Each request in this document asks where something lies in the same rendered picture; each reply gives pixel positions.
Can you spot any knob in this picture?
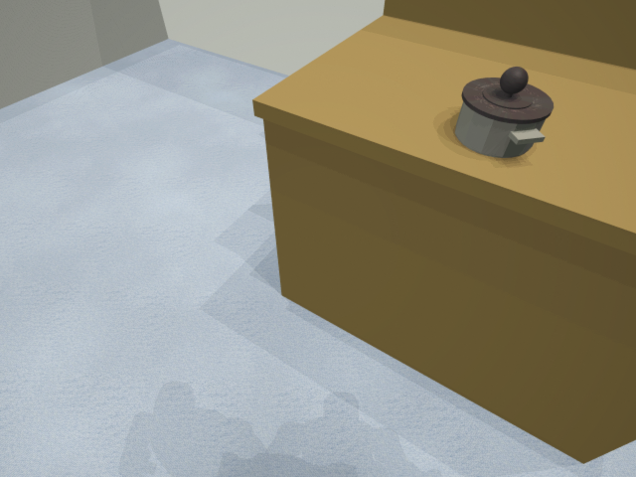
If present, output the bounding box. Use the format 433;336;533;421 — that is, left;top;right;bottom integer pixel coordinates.
500;67;529;94

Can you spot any pot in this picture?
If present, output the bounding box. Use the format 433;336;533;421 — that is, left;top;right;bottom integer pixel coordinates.
455;101;545;158

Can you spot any lid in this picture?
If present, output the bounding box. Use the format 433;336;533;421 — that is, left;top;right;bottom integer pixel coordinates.
462;78;554;124

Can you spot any table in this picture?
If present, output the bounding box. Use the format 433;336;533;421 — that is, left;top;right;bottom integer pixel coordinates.
252;0;636;464

